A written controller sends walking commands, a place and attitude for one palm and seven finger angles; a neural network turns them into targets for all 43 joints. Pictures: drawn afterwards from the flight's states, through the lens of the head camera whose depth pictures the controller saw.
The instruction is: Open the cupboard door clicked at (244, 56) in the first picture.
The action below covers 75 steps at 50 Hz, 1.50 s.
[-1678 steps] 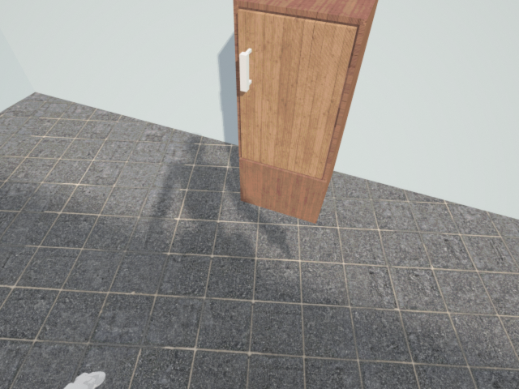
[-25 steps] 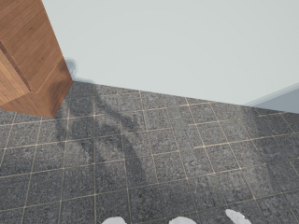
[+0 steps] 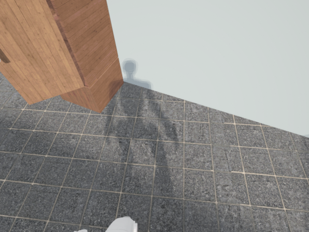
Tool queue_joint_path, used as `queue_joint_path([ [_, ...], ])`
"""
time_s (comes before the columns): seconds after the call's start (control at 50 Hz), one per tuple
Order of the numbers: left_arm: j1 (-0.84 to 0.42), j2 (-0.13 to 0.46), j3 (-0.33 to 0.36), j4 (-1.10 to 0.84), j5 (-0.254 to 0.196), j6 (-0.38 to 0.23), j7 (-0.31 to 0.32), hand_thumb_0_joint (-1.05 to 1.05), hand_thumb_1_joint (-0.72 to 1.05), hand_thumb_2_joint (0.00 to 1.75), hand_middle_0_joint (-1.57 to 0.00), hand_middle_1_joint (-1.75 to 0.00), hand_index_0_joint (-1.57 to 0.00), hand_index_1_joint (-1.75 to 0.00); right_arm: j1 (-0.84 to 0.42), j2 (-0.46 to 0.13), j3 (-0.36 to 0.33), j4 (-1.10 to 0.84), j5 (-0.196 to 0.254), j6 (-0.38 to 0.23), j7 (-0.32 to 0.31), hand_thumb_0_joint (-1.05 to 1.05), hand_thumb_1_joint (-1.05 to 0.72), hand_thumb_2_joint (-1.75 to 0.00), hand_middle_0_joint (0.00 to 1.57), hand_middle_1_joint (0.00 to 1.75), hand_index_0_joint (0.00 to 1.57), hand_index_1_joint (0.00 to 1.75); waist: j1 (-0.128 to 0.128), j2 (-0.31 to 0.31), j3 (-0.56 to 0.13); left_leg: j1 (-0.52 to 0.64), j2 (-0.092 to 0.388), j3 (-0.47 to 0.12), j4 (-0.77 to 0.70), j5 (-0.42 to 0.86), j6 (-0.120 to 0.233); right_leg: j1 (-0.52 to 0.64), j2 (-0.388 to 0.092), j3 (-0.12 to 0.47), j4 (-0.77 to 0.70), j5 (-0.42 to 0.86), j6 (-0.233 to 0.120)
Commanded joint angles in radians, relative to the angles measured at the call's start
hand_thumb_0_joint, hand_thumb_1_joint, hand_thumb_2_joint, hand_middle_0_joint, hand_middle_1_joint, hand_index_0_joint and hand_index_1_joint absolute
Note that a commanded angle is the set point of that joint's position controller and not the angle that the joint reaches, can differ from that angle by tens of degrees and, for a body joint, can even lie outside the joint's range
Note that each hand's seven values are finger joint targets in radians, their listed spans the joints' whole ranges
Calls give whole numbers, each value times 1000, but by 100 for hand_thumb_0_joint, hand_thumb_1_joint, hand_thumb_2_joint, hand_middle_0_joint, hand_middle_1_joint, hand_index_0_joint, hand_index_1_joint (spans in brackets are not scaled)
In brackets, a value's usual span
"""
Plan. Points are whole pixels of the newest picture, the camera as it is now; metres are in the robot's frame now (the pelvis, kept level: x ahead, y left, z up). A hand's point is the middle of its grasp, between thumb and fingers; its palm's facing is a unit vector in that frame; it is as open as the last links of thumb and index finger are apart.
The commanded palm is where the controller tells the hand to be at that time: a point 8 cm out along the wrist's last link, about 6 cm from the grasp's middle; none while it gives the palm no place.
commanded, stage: turn to face it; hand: left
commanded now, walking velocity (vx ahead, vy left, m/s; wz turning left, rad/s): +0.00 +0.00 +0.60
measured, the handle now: out of the picture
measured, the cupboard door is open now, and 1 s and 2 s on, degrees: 50 50 50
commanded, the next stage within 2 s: take the last steps up to it in 0.70 s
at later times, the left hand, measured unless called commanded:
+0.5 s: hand out of the picture +0.06 +0.23 -0.16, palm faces +0.28 -0.92 -0.28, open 7.4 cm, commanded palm none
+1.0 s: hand out of the picture -0.07 +0.18 -0.20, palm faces +0.51 -0.84 -0.19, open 7.3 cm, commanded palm none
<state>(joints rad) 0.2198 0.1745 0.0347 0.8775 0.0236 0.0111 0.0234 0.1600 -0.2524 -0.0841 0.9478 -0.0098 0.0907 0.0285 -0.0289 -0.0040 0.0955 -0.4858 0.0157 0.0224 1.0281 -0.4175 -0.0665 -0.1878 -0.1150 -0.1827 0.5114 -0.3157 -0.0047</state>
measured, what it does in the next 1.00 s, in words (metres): steps on the spot, turning left: left foot, then right foot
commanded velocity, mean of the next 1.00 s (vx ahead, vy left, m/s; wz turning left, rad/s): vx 0.07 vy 0.03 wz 0.37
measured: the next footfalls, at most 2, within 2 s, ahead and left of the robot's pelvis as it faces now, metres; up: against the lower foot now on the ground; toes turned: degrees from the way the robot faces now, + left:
left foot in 0.16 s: +0.05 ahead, +0.14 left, +0.00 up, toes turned +11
right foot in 0.54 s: +0.08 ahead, -0.12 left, +0.00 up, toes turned +14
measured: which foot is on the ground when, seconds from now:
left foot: up 0.00-0.14, down 0.16-0.54, up 0.56-0.92, down 0.94-1.00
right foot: down 0.00-0.14, up 0.16-0.52, down 0.54-0.94, up 0.96-1.00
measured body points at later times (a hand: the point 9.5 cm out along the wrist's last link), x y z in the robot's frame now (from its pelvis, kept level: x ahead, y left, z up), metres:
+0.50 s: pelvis +0.01 +0.00 -0.01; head +0.05 +0.01 +0.44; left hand +0.04 +0.28 -0.14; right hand +0.15 -0.22 -0.15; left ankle +0.01 +0.13 -0.74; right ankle +0.04 -0.13 -0.72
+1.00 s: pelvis +0.02 +0.01 -0.01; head +0.04 +0.05 +0.43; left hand -0.09 +0.23 -0.18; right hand +0.22 -0.16 -0.14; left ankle -0.02 +0.09 -0.74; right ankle +0.03 -0.12 -0.71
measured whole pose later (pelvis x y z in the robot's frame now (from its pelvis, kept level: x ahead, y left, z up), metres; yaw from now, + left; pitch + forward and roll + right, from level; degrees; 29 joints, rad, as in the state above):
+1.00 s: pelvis +0.02 +0.01 -0.01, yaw +27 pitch +0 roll +0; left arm 0.30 0.22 0.07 1.01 0.02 0.03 0.01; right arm 0.14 -0.19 -0.04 0.98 -0.02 0.01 0.01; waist 0.04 -0.07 0.07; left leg -0.26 -0.03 0.07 0.60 -0.32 0.06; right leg -0.30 -0.11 -0.13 0.85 -0.52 0.02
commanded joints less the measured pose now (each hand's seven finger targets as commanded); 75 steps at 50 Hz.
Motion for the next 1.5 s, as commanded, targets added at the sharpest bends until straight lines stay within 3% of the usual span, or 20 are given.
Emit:
queue_joint_path([
  [0.0,87,235,68,-36,5,-22,10,0,90,90,-20,-30,-20,-30,-120,-25,5,-108,0,-43,5,0,-90,-90,20,30,20,30,81,-192,-118,-14,-3,70,-208,-28,3,189,-245,100,-71,661,-101],
  [0.1,44,242,78,-37,-10,-15,-4,0,90,90,-20,-30,-20,-30,42,-98,-12,-75,-7,-66,-1,0,-90,-90,20,30,20,30,-18,-64,-197,377,3,51,-586,288,55,-11,-217,-2,214,492,-2],
  [0.12,31,174,65,-69,-16,-9,-12,0,90,90,-20,-30,-20,-30,111,-209,-42,-68,-14,-72,-7,0,-90,-90,20,30,20,30,-54,219,-245,556,259,-296,-619,572,169,-287,-75,-34,441,-40,74],
  [0.14,-59,136,44,-113,-14,1,-7,0,90,90,-20,-30,-20,-30,186,-279,-57,-51,-11,-65,-21,0,-90,-90,20,30,20,30,-96,303,-244,542,407,-485,-644,856,303,-418,-3,69,598,-388,88],
  [0.26,-26,146,57,-41,-2,24,-19,0,90,90,-20,-30,-20,-30,-19,-166,-15,-101,-19,-75,-43,0,-90,-90,20,30,20,30,20,153,-115,256,210,-257,-705,383,218,-339,6,172,607,-106,78],
  [0.4,-41,126,45,-56,-8,18,-14,0,90,90,-20,-30,-20,-30,6,-169,-21,-96,-22,-66,-38,0,-90,-90,20,30,20,30,10,165,-132,237,188,-306,-688,330,226,-209,69,140,312,-125,75],
  [0.48,71,140,52,-29,-12,-4,-8,0,90,90,-20,-30,-20,-30,-31,-148,-23,-107,-11,-60,-36,0,-90,-90,20,30,20,30,70,115,-158,114,121,-297,-565,331,170,64,89,129,-43,71,63],
  [0.52,114,293,81,-26,11,-24,6,0,90,90,-20,-30,-20,-30,-30,-38,-9,-136,2,-64,-28,0,-90,-90,20,30,20,30,96,-324,-165,-133,-105,-53,-186,-112,38,218,-301,543,-242,177,-79],
  [0.54,105,286,70,-32,3,-22,8,0,90,90,-20,-30,-20,-30,-53,-85,-17,-134,-5,-57,-26,0,-90,-90,20,30,20,30,97,-256,-140,-100,-59,-96,19,-203,45,75,-383,551,-242,257,-155],
  [0.62,-18,175,40,-44,-7,-27,8,0,90,90,-20,-30,-20,-30,2,-59,-14,-59,-7,-36,-15,0,-90,-90,20,30,20,30,16,-230,-86,-106,-8,-74,188,7,18,54,-187,252,-172,475,-102],
  [0.78,124,197,54,31,7,-32,12,0,90,90,-20,-30,-20,-30,-86,8,20,-39,3,-52,-19,0,-90,-90,20,30,20,30,81,-169,-107,34,-17,28,-230,-51,17,165,-211,194,-98,687,-132],
  [0.88,85,215,65,56,-4,-31,-7,0,90,90,-20,-30,-20,-30,28,-25,24,0,-7,-83,-19,0,-90,-90,20,30,20,30,26,-137,-119,326,-37,75,-572,130,51,4,-200,159,-41,267,-62],
  [0.92,41,117,50,12,-13,-24,-27,0,90,90,-20,-30,-20,-30,168,-184,-16,23,-25,-94,-27,0,-90,-90,20,30,20,30,-45,313,-148,583,289,-393,-717,140,217,-389,16,-9,357,-260,43],
  [0.94,-66,107,36,-22,-1,-22,-23,0,90,90,-20,-30,-20,-30,243,-202,-17,43,-24,-87,-39,0,-90,-90,20,30,20,30,-87,286,-105,543,366,-469,-776,184,312,-482,36,68,529,-345,30],
  [1.04,-23,103,38,55,7,-23,-46,0,90,90,-20,-30,-20,-30,140,-77,28,14,-15,-129,-56,0,-90,-90,20,30,20,30,15,104,-39,393,220,-272,-829,217,256,-454,-4,154,652,-44,22],
  [1.28,-169,61,13,9,0,-36,-45,0,90,90,-20,-30,-20,-30,299,-45,36,109,-18,-149,-52,0,-90,-90,20,30,20,30,-7,91,17,386,212,-187,-832,356,284,-312,24,98,217,22,29],
  [1.36,-27,80,31,52,0,-48,-44,0,90,90,-20,-30,-20,-30,276,-40,38,128,-15,-147,-54,0,-90,-90,20,30,20,30,68,34,-26,257,145,-127,-668,315,221,17,66,81,17,94,8],
  [1.38,92,124,45,90,2,-57,-39,0,90,90,-20,-30,-20,-30,267,-25,40,126,-6,-151,-51,0,-90,-90,20,30,20,30,119,-35,-77,147,80,-76,-506,287,183,225,19,155,-31,87,-18],
  [1.42,297,263,76,144,-3,-62,-21,0,90,90,-20,-30,-20,-30,257,-12,32,77,0,-149,-40,0,-90,-90,20,30,20,30,166,-287,-183,-146,-59,20,13,-185,107,442,-403,690,-268,-22,-192],
  [1.48,117,127,40,110,-10,-68,-9,0,90,90,-20,-30,-20,-30,152,12,23,86,-12,-129,-29,0,-90,-90,20,30,20,30,86,-125,28,-164,64,-70,151,66,90,79,-303,508,-350,-105,-153],
])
